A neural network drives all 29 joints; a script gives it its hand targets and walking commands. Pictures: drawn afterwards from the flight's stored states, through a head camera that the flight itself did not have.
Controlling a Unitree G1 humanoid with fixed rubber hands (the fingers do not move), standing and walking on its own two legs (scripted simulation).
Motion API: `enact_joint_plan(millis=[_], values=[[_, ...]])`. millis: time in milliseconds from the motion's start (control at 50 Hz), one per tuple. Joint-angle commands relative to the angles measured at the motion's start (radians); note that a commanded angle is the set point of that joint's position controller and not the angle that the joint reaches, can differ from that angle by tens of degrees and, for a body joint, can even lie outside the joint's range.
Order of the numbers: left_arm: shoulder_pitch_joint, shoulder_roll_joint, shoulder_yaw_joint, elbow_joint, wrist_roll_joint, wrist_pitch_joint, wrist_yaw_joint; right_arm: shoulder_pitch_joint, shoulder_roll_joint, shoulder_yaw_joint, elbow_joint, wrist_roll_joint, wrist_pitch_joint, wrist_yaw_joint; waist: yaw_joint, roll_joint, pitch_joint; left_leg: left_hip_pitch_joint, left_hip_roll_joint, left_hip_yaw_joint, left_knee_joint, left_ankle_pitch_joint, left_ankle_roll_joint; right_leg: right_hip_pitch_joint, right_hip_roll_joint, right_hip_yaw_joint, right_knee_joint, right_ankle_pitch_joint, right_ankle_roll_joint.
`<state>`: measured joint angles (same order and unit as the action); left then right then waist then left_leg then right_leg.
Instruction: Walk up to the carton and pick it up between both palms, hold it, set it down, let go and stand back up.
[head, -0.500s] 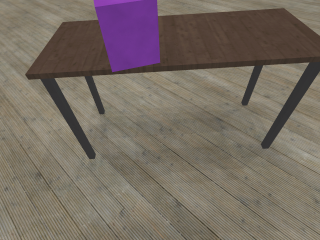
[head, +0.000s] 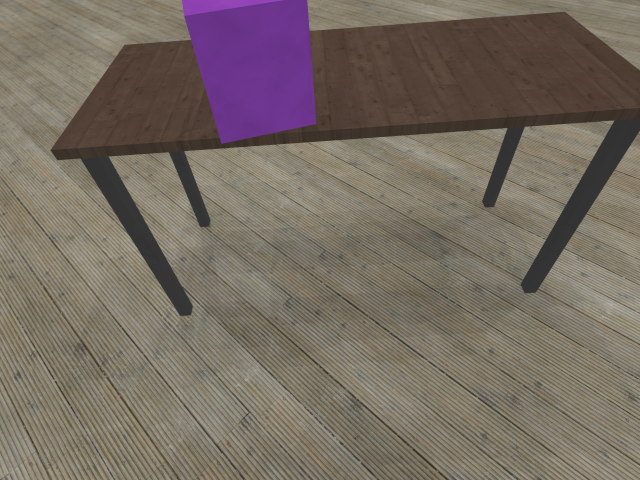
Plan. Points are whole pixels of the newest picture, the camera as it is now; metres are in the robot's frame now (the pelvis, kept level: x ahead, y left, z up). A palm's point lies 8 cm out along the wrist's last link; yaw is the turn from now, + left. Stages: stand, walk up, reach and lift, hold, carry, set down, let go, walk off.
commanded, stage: walk up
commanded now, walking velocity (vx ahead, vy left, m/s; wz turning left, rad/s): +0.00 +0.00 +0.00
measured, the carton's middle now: (251, 56) +0.89 +0.15 +0.12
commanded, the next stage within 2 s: none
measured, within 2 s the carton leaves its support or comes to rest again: neither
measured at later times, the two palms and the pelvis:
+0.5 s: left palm out of the picture +0.08 +0.36 -0.13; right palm out of the picture +0.08 -0.22 -0.09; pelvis +0.05 +0.09 +0.00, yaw +2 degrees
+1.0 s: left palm (116, 436) +0.22 +0.32 -0.11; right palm out of the picture +0.15 -0.27 -0.13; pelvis +0.14 +0.03 +0.00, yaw -1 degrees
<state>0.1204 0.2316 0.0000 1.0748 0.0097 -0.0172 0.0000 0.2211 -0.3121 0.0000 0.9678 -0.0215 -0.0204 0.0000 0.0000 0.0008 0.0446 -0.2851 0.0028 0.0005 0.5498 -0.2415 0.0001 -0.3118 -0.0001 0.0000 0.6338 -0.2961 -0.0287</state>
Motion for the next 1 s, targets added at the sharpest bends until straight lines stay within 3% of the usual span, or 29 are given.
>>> enact_joint_plan(millis=[0, 20, 40, 60, 80, 100, 160, 200, 240, 280, 300, 320, 340, 360, 380, 400, 420, 440, 480, 580, 640, 800, 840, 880, 900, 920, 940, 960, 980], values=[[-0.081, 0.289, 0.058, -0.051, -0.002, -0.037, 0.006, -0.037, -0.193, -0.046, -0.006, 0.007, -0.034, -0.014, -0.009, -0.052, -0.082, 0.104, 0.098, -0.083, -0.11, 0.089, 0.043, 0.071, -0.128, 0.163, -0.289, 0.109, -0.026], [-0.08, 0.291, 0.059, -0.048, -0.002, -0.037, 0.006, -0.037, -0.192, -0.046, -0.007, 0.007, -0.034, -0.013, -0.01, -0.05, -0.086, 0.108, 0.099, -0.082, -0.112, 0.089, 0.042, 0.071, -0.126, 0.159, -0.288, 0.107, -0.024], [0.044, 0.359, 0.107, -0.106, 0.015, -0.05, -0.012, -0.015, -0.266, -0.092, -0.076, -0.011, -0.041, 0.009, 0.032, -0.063, -0.143, 0.014, 0.046, -0.072, -0.008, -0.286, 0.091, 0.175, -0.115, 0.216, -0.29, -0.313, -0.077], [0.122, 0.397, 0.124, -0.079, 0.022, -0.053, -0.012, -0.038, -0.258, -0.094, -0.084, -0.02, -0.034, 0.017, 0.075, -0.135, -0.082, -0.21, 0.015, -0.034, 0.123, -0.372, 0.081, 0.264, -0.201, 0.381, -0.368, -0.55, -0.129], [0.172, 0.439, 0.142, -0.075, 0.027, -0.056, -0.009, -0.054, -0.244, -0.094, -0.099, -0.027, -0.024, 0.019, 0.095, -0.21, 0.002, -0.394, -0.002, 0.013, 0.283, -0.333, 0.058, 0.308, -0.327, 0.54, -0.468, -0.679, -0.183], [0.155, 0.454, 0.152, -0.092, 0.026, -0.06, -0.007, -0.059, -0.253, -0.095, -0.106, -0.032, -0.023, 0.02, 0.084, -0.161, 0.069, -0.461, 0.052, -0.04, 0.351, -0.274, 0.045, 0.263, -0.395, 0.595, -0.495, -0.672, -0.215], [0.109, 0.416, 0.151, -0.127, 0.026, -0.073, -0.009, -0.006, -0.26, -0.104, -0.089, -0.025, -0.036, 0.034, 0.047, -0.108, 0.083, -0.397, 0.081, -0.059, 0.354, -0.198, 0.034, 0.206, -0.333, 0.47, -0.451, -0.477, -0.196], [0.12, 0.414, 0.151, -0.145, 0.027, -0.075, -0.015, -0.025, -0.254, -0.1, -0.103, -0.017, -0.044, 0.044, 0.054, -0.142, 0.056, -0.341, 0.072, -0.035, 0.297, -0.215, 0.023, 0.211, -0.281, 0.367, -0.404, -0.339, -0.181], [0.143, 0.421, 0.151, -0.152, 0.025, -0.069, -0.02, -0.039, -0.247, -0.099, -0.11, -0.012, -0.046, 0.049, 0.065, -0.183, 0.038, -0.307, 0.063, -0.007, 0.251, -0.224, 0.016, 0.21, -0.268, 0.326, -0.375, -0.292, -0.187], [0.124, 0.427, 0.149, -0.17, 0.025, -0.061, -0.026, -0.018, -0.248, -0.102, -0.103, -0.008, -0.052, 0.05, 0.052, -0.201, 0.026, -0.227, 0.054, 0.027, 0.181, -0.222, 0.016, 0.172, -0.26, 0.286, -0.338, -0.226, -0.191], [0.092, 0.425, 0.145, -0.182, 0.026, -0.057, -0.027, 0.025, -0.246, -0.105, -0.091, -0.004, -0.057, 0.047, 0.018, -0.197, 0.006, -0.141, 0.052, 0.043, 0.1, -0.191, 0.023, 0.138, -0.244, 0.248, -0.291, -0.151, -0.18], [0.035, 0.412, 0.137, -0.198, 0.024, -0.051, -0.029, 0.134, -0.239, -0.108, -0.056, -0.001, -0.064, 0.041, -0.053, -0.179, -0.027, 0.02, 0.031, 0.078, -0.031, -0.102, 0.029, 0.072, -0.202, 0.175, -0.187, -0.057, -0.147], [0.013, 0.352, 0.12, -0.212, 0.021, -0.044, -0.027, 0.27, -0.255, -0.123, -0.007, -0.002, -0.074, 0.028, -0.121, -0.062, -0.09, 0.228, 0.001, 0.075, -0.137, -0.034, 0.022, -0.016, -0.137, 0.101, 0.014, -0.001, -0.1], [0.046, 0.267, 0.093, -0.223, 0.009, -0.047, -0.025, 0.368, -0.34, -0.152, 0.021, -0.016, -0.085, 0.011, -0.148, 0.192, -0.134, 0.39, 0.147, -0.203, -0.245, -0.111, 0.025, -0.184, -0.034, 0.013, 0.335, -0.059, -0.034], [0.099, 0.237, 0.078, -0.221, -0.002, -0.045, -0.02, 0.357, -0.414, -0.164, 0.004, -0.018, -0.091, 0.0, -0.111, 0.271, -0.091, 0.449, 0.322, -0.558, -0.307, -0.105, 0.057, -0.413, 0.088, 0.049, 0.467, -0.257, 0.014], [0.118, 0.325, 0.094, -0.197, -0.003, -0.032, -0.011, 0.258, -0.416, -0.16, -0.042, -0.005, -0.089, 0.0, -0.075, 0.126, -0.11, 0.398, 0.378, -0.653, -0.337, -0.293, 0.107, -0.406, 0.033, 0.112, 0.503, -0.237, 0.002], [0.094, 0.375, 0.102, -0.187, -0.003, -0.024, -0.012, 0.176, -0.414, -0.153, -0.06, 0.005, -0.086, 0.003, -0.057, 0.073, -0.022, 0.253, 0.357, -0.625, -0.372, -0.467, 0.117, -0.391, -0.013, 0.135, 0.511, -0.174, -0.009], [0.1, 0.372, 0.102, -0.185, -0.011, -0.023, -0.019, 0.126, -0.394, -0.147, -0.071, 0.006, -0.087, 0.005, -0.033, 0.066, 0.062, 0.177, 0.308, -0.543, -0.382, -0.455, 0.076, -0.368, -0.032, 0.129, 0.487, -0.106, -0.012], [0.142, 0.347, 0.107, -0.167, -0.011, -0.024, -0.031, 0.121, -0.357, -0.136, -0.078, 0.002, -0.096, 0.004, -0.018, 0.126, 0.113, 0.139, 0.252, -0.4, -0.362, -0.238, 0.039, -0.307, -0.034, 0.115, 0.424, -0.042, -0.009], [0.106, 0.317, 0.097, -0.197, -0.005, -0.02, -0.03, 0.234, -0.316, -0.128, -0.08, 0.017, -0.099, -0.001, -0.051, 0.094, 0.037, 0.315, 0.235, -0.27, -0.292, 0.202, 0.063, -0.279, -0.014, 0.088, 0.304, 0.015, 0.012], [0.058, 0.314, 0.091, -0.22, -0.004, -0.02, -0.031, 0.248, -0.32, -0.13, -0.088, 0.023, -0.093, -0.002, -0.062, 0.099, 0.071, 0.314, 0.236, -0.251, -0.303, 0.203, 0.089, -0.285, -0.02, 0.07, 0.254, 0.014, 0.017], [-0.014, 0.304, 0.089, -0.267, 0.001, -0.046, -0.033, 0.215, -0.33, -0.127, -0.107, 0.013, -0.072, 0.011, -0.071, 0.115, 0.071, 0.347, 0.254, -0.195, -0.221, 0.242, 0.228, -0.214, -0.044, -0.006, 0.018, -0.07, 0.022], [0.033, 0.293, 0.09, -0.257, 0.001, -0.06, -0.028, 0.172, -0.328, -0.122, -0.122, 0.015, -0.063, 0.014, -0.043, 0.119, 0.032, 0.304, 0.238, -0.146, -0.127, 0.373, 0.215, -0.097, -0.03, -0.026, -0.093, -0.043, 0.005], [0.199, 0.302, 0.105, -0.194, 0.0, -0.074, -0.017, 0.112, -0.295, -0.107, -0.15, 0.026, -0.047, 0.015, 0.039, 0.038, -0.039, 0.187, 0.161, -0.056, 0.083, 0.361, 0.156, 0.175, 0.008, -0.057, -0.305, 0.154, -0.006], [0.317, 0.369, 0.128, -0.158, 0.007, -0.08, -0.006, 0.095, -0.241, -0.09, -0.172, 0.033, -0.046, 0.017, 0.09, -0.091, -0.118, 0.033, 0.102, -0.015, 0.288, 0.261, 0.113, 0.384, -0.052, 0.047, -0.29, 0.208, -0.029], [0.375, 0.456, 0.153, -0.155, 0.013, -0.086, 0.005, 0.12, -0.165, -0.063, -0.194, 0.033, -0.049, 0.02, 0.084, -0.316, -0.144, -0.237, -0.015, 0.017, 0.491, -0.156, 0.066, 0.531, -0.261, 0.395, -0.302, 0.19, -0.09], [0.316, 0.468, 0.149, -0.184, 0.003, -0.083, 0.008, 0.141, -0.205, -0.071, -0.172, 0.02, -0.032, 0.014, 0.05, -0.198, -0.076, -0.324, -0.036, -0.026, 0.533, -0.287, 0.054, 0.438, -0.36, 0.545, -0.366, 0.036, -0.146], [0.251, 0.478, 0.151, -0.204, -0.007, -0.078, 0.006, 0.139, -0.274, -0.091, -0.153, 0.017, -0.019, 0.016, 0.053, -0.117, -0.035, -0.327, 0.024, -0.062, 0.556, -0.281, 0.066, 0.344, -0.384, 0.569, -0.405, -0.234, -0.198], [0.191, 0.47, 0.153, -0.218, -0.009, -0.08, 0.004, 0.145, -0.296, -0.097, -0.134, 0.017, -0.016, 0.022, 0.037, -0.127, 0.033, -0.343, 0.053, -0.076, 0.573, -0.235, 0.063, 0.272, -0.367, 0.548, -0.416, -0.318, -0.209]])
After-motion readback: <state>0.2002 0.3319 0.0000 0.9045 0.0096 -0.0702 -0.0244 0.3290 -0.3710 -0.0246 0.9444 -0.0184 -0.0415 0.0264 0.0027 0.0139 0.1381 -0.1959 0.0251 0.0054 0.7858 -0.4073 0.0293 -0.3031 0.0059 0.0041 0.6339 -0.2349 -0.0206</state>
